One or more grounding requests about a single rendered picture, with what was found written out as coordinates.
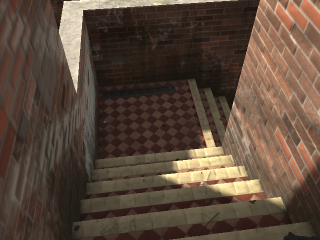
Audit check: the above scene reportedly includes stairs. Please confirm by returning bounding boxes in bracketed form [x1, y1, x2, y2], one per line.
[71, 146, 317, 240]
[198, 87, 233, 147]

